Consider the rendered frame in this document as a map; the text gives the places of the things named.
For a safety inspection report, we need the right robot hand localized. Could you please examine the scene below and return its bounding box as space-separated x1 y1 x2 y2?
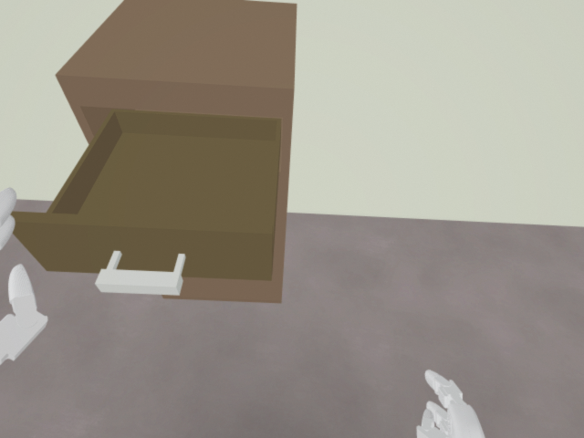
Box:
416 370 485 438

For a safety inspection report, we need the drawer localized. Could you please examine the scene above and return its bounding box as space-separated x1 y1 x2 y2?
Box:
11 109 281 281

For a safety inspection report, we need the cabinet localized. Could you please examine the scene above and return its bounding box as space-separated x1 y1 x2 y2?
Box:
56 0 297 303

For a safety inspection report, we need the left robot hand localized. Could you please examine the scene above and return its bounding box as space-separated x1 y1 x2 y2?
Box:
0 188 47 365

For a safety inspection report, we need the handle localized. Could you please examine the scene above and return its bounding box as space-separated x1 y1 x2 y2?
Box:
95 251 185 296

